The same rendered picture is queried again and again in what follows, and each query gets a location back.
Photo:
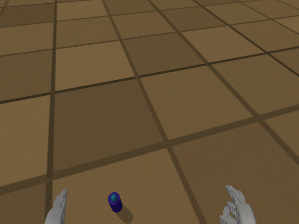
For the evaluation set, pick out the right robot hand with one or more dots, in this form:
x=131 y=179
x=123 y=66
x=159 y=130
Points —
x=243 y=213

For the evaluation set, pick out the left robot hand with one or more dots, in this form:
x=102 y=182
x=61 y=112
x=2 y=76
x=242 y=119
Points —
x=57 y=213

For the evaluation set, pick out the bottle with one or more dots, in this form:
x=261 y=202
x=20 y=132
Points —
x=115 y=202

